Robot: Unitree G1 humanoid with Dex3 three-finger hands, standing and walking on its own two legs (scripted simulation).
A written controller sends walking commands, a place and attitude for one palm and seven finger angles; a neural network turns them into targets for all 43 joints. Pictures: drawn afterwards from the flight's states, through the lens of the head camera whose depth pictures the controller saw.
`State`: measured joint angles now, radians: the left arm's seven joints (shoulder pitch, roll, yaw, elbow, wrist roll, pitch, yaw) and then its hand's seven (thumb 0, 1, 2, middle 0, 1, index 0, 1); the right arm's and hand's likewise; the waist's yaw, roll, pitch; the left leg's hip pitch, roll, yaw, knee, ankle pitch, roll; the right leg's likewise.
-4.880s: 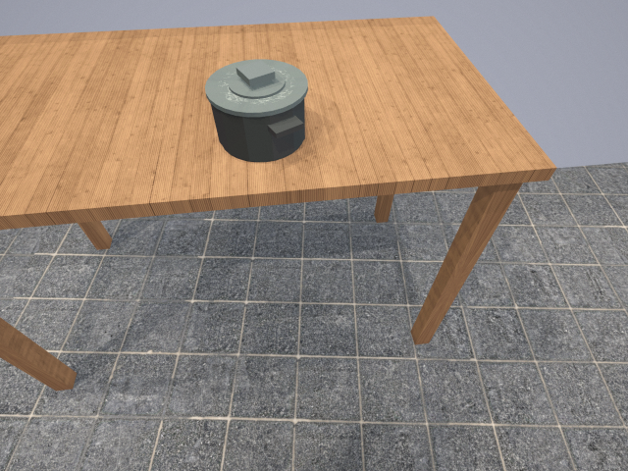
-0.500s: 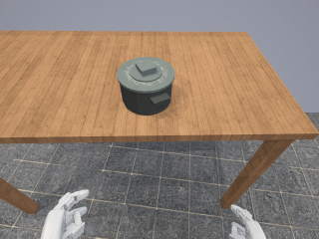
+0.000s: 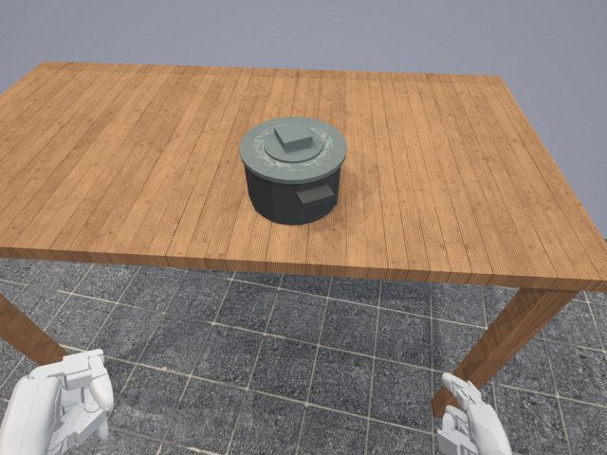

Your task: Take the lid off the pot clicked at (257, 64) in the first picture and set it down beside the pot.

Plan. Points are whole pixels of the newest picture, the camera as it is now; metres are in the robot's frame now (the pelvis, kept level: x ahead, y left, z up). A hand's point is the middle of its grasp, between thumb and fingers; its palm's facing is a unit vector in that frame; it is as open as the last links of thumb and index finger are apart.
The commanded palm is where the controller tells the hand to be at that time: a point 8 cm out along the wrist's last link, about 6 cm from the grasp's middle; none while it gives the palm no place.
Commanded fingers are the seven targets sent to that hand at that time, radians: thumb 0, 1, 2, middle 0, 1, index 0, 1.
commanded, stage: raise the hand higher, near the body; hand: left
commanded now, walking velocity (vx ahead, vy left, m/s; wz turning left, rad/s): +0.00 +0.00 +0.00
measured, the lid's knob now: (293, 135) +0.54 +0.09 +0.15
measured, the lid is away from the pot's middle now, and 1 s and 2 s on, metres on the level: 0.00 0.00 0.00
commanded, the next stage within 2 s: reach forward and open the fingers in 0.72 s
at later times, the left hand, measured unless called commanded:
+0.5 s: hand (89, 364) +0.16 +0.24 +0.12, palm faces +0.29 -0.85 -0.43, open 3.1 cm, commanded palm +0.11 +0.27 +0.16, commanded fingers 0.00 0.90 0.90 -1.30 -1.50 -1.30 -1.50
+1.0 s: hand (59, 335) +0.18 +0.26 +0.16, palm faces +0.21 -0.30 -0.93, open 2.9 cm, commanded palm +0.14 +0.27 +0.21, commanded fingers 0.00 0.58 1.11 -1.22 -1.15 -1.22 -1.15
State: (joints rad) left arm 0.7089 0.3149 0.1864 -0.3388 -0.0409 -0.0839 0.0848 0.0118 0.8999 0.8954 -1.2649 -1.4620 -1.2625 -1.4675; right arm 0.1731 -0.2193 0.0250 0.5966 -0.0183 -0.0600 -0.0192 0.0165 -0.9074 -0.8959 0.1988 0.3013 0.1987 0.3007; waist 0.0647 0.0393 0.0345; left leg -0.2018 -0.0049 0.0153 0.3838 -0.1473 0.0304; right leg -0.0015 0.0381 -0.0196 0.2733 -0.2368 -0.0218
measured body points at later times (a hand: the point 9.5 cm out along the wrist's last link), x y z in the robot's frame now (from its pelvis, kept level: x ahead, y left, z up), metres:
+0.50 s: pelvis +0.00 +0.00 +0.00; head +0.00 +0.00 +0.45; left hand +0.14 +0.28 +0.15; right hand +0.21 -0.22 -0.07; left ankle +0.04 +0.10 -0.75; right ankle -0.05 -0.11 -0.75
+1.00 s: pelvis -0.02 +0.01 -0.01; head -0.02 -0.01 +0.44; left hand +0.16 +0.27 +0.21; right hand +0.18 -0.20 -0.09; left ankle +0.04 +0.10 -0.75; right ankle -0.05 -0.10 -0.75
